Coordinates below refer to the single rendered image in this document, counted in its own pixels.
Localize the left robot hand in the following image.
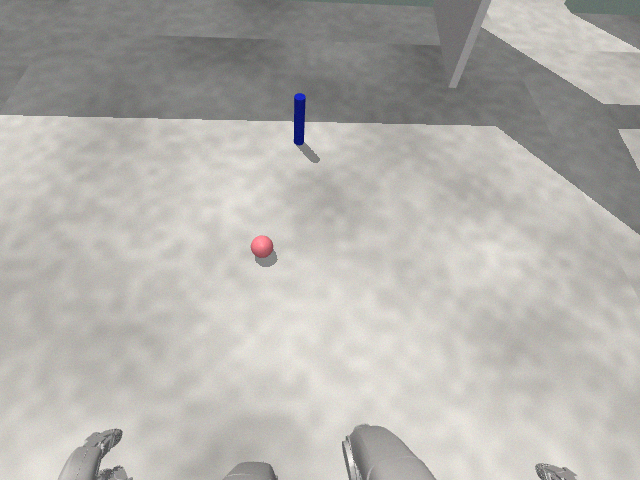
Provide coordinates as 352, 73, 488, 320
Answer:
58, 429, 133, 480

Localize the right robot hand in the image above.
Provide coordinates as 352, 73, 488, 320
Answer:
535, 463, 579, 480

